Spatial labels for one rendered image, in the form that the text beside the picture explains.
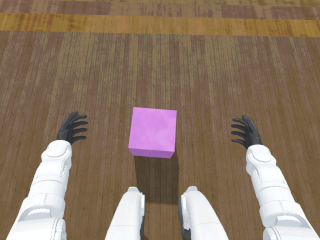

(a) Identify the right robot upper arm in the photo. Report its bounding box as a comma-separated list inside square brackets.
[263, 225, 319, 240]

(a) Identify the robot right hand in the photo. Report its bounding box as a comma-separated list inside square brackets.
[231, 115, 263, 150]

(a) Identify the right robot shin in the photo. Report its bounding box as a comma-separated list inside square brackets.
[183, 186, 198, 229]

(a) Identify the right robot forearm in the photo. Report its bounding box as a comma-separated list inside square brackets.
[246, 144, 320, 240]

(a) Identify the left robot forearm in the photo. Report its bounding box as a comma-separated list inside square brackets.
[6, 140, 72, 240]

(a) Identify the left robot upper arm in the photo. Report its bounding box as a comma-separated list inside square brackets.
[9, 217, 67, 240]

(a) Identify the carton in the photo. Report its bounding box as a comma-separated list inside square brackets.
[128, 107, 177, 159]

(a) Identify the robot right foot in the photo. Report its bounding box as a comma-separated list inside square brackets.
[178, 196, 191, 239]

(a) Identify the robot left hand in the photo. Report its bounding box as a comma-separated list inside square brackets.
[55, 111, 88, 145]

